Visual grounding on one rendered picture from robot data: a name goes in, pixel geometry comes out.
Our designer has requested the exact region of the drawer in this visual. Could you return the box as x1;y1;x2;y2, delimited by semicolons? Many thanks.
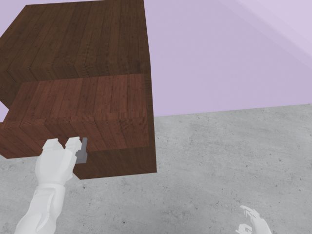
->
0;73;149;159

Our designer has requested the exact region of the right robot hand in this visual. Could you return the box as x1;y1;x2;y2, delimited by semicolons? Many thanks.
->
235;205;272;234

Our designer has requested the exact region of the left robot hand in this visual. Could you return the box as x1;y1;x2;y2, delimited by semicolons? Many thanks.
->
35;137;82;186

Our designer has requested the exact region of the handle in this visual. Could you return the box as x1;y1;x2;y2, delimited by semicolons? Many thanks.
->
75;137;87;164

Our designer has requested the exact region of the left robot forearm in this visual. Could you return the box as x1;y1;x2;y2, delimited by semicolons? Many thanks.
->
14;183;66;234

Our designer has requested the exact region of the cabinet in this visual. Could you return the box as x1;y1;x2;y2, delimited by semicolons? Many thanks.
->
0;0;157;180

